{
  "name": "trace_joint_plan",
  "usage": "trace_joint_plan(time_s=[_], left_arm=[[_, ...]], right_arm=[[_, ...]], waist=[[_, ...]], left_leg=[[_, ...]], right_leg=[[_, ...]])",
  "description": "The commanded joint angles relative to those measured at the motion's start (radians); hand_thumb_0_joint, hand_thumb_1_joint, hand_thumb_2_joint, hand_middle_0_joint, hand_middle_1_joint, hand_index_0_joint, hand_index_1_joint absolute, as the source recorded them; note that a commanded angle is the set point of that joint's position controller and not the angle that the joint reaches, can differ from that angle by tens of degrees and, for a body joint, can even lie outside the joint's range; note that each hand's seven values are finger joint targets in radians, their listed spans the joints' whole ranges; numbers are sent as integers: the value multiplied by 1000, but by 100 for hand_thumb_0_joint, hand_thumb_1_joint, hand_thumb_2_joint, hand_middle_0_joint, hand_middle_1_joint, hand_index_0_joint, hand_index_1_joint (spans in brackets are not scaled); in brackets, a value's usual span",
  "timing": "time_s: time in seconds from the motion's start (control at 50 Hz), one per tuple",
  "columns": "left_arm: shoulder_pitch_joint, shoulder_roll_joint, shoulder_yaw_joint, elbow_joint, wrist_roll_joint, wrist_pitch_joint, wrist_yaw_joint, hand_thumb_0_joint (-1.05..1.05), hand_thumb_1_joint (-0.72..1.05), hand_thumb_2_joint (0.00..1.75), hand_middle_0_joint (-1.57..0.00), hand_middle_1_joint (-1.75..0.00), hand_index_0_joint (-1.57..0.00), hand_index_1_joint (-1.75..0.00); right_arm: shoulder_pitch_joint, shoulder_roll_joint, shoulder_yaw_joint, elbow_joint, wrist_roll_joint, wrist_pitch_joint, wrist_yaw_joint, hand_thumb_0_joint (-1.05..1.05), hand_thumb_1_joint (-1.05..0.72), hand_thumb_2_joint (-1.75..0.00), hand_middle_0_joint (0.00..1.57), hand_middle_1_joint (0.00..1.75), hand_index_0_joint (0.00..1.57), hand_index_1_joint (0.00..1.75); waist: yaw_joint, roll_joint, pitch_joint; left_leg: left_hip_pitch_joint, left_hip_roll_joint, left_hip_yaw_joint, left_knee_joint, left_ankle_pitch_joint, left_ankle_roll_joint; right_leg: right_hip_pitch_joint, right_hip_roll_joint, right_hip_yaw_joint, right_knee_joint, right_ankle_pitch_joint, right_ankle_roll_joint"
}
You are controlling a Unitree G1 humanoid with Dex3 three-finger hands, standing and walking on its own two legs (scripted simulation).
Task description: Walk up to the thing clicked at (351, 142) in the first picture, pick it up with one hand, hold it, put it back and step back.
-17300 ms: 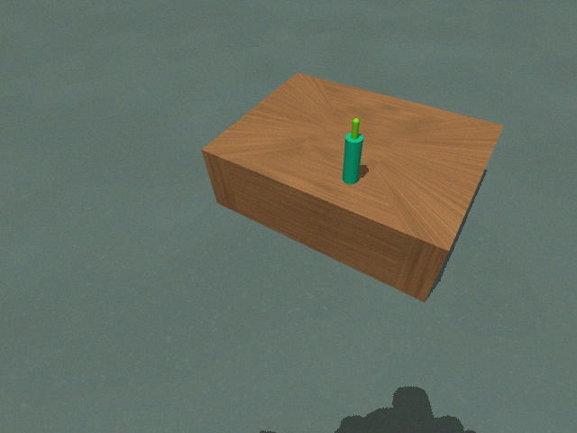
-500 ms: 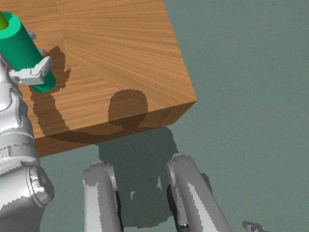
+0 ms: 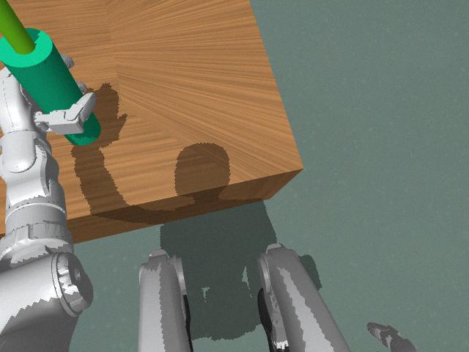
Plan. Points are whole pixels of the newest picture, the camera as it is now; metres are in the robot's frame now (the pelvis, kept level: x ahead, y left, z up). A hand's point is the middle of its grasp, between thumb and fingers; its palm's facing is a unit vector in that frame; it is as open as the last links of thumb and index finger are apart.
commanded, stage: lift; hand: left
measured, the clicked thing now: (48, 80) +0.52 +0.26 +0.03
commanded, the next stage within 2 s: hold in 1.70 s
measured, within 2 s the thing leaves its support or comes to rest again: neither
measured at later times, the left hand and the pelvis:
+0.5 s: hand (39, 110) +0.45 +0.24 +0.07, palm faces +0.22 -0.97 -0.04, open 8.2 cm; pelvis +0.01 +0.00 +0.07, yaw +2 degrees
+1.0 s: hand out of the picture +0.37 +0.23 +0.16, palm faces +0.22 -0.98 -0.04, open 8.2 cm; pelvis +0.01 +0.01 +0.15, yaw +5 degrees
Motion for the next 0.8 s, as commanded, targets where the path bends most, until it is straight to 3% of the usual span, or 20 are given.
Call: trace_joint_plan(time_s=[0.0,0.04,0.06,0.16,0.28,0.36,0.38,0.4,0.42,0.44,0.5,0.52,0.54,0.56,0.58,0.6,0.62,0.66,0.7,0.78], left_arm=[[-549,316,50,-382,-66,-154,6,0,29,125,-127,-140,-130,-138],[-497,293,42,-344,-69,-149,3,0,28,125,-128,-141,-131,-139],[-512,320,53,-394,-65,-156,5,0,28,125,-127,-140,-131,-139],[-462,261,4,-437,-67,-148,5,0,28,123,-127,-140,-131,-138],[-404,252,13,-539,-79,-139,34,0,30,123,-125,-139,-129,-136],[-299,175,-19,-536,-95,-136,43,0,29,125,-126,-141,-130,-138],[-305,202,-7,-594,-92,-140,50,0,28,124,-125,-140,-129,-137],[-296,168,-42,-613,-94,-139,49,0,29,124,-125,-139,-128,-137],[-267,157,-41,-629,-97,-139,53,0,29,125,-125,-139,-129,-137],[-233,128,-67,-623,-98,-132,54,0,29,125,-126,-141,-130,-138],[-192,119,-66,-664,-103,-123,75,0,28,128,-128,-142,-131,-140],[-220,138,-60,-760,-105,-128,85,0,30,128,-129,-143,-132,-141],[-159,111,-74,-734,-111,-118,88,0,29,129,-128,-143,-132,-141],[-102,49,-119,-702,-116,-106,87,0,27,130,-129,-144,-132,-142],[-63,18,-120,-681,-123,-100,92,0,28,132,-131,-146,-134,-144],[-59,33,-112,-697,-122,-99,98,0,28,133,-131,-145,-134,-144],[-15,11,-113,-638,-125,-93,99,0,25,132,-132,-146,-135,-145],[-43,18,-128,-715,-124,-100,98,0,27,132,-132,-146,-135,-145],[24,-13,-153,-668,-117,-93,93,0,26,130,-132,-145,-135,-143],[32,-51,-181,-684,-128,-108,80,0,28,132,-134,-145,-136,-145]], right_arm=[[217,-208,-71,-6,-3,-3,-15,0,-92,-90,20,30,20,30],[213,-207,-72,-13,0,-3,-15,0,-92,-90,20,30,20,30],[217,-203,-72,-18,-1,-5,-16,0,-92,-90,20,30,20,30],[206,-193,-78,-29,4,-12,-18,0,-92,-90,20,30,20,30],[198,-189,-84,-35,16,-22,-28,0,-91,-90,20,30,20,30],[172,-177,-82,-45,23,-37,-35,0,-91,-90,20,30,20,30],[172,-178,-86,-41,25,-39,-38,0,-91,-90,20,30,20,30],[170,-174,-84,-40,26,-44,-38,0,-91,-90,20,30,20,30],[170,-169,-85,-37,25,-46,-39,0,-91,-90,20,30,20,30],[159,-170,-85,-42,27,-49,-40,0,-91,-90,20,30,20,30],[148,-167,-88,-42,33,-56,-46,0,-91,-90,20,30,20,30],[155,-164,-88,-44,35,-58,-47,0,-91,-90,20,30,20,30],[150,-161,-88,-45,38,-59,-50,0,-91,-90,20,30,20,30],[143,-155,-85,-45,41,-62,-53,0,-91,-90,20,30,20,30],[139,-154,-85,-45,43,-66,-55,0,-91,-90,20,30,20,30],[130,-156,-88,-42,45,-69,-57,0,-90,-90,20,30,20,30],[120,-157,-88,-46,49,-70,-60,0,-90,-90,20,30,20,30],[106,-156,-91,-60,53,-75,-65,0,-90,-90,20,30,20,30],[97,-149,-88,-68,55,-77,-67,0,-90,-90,20,30,20,30],[84,-150,-91,-78,56,-89,-65,0,-90,-90,20,30,20,30]], waist=[[23,306,-788],[21,280,-783],[29,283,-794],[31,279,-793],[55,276,-783],[53,239,-717],[65,243,-738],[61,252,-729],[63,250,-717],[63,256,-700],[79,258,-668],[81,266,-687],[84,246,-665],[67,215,-607],[67,196,-575],[76,195,-557],[72,167,-509],[73,158,-498],[70,129,-438],[77,147,-417]], left_leg=[[826,-8,-9,-184,475,47],[808,-12,-3,-190,456,55],[797,-14,6,-193,444,55],[844,-14,12,-245,413,52],[934,-13,7,-316,430,45],[922,-19,15,-373,391,47],[956,-17,17,-380,415,48],[977,-18,19,-390,428,46],[1002,-17,16,-405,445,45],[1029,-17,11,-431,439,40],[1080,-17,10,-480,450,35],[1098,-19,13,-496,449,33],[1112,-21,17,-513,441,35],[1088,-21,20,-524,420,37],[1078,-23,22,-545,401,37],[1081,-22,22,-560,398,35],[1065,-25,23,-581,366,36],[1072,-29,32,-608,346,35],[1066,-33,40,-633,334,36],[1124,-34,39,-689,321,29]], right_leg=[[169,4,-41,-206,405,-73],[199,2,-37,-223,413,-70],[225,4,-31,-235,413,-68],[284,3,-28,-287,404,-68],[346,1,-31,-347,411,-69],[414,1,-28,-404,413,-65],[437,0,-25,-416,432,-64],[447,0,-24,-428,443,-64],[453,0,-26,-440,447,-64],[458,0,-31,-452,436,-68],[504,-2,-30,-493,447,-68],[539,-2,-29,-510,449,-67],[565,-1,-27,-533,453,-65],[574,0,-26,-554,455,-62],[588,-3,-27,-571,442,-62],[599,-2,-28,-580,441,-63],[609,-4,-28,-600,422,-63],[655,-8,-22,-635,425,-61],[682,-9,-19,-667,427,-58],[701,-16,-27,-693,413,-63]])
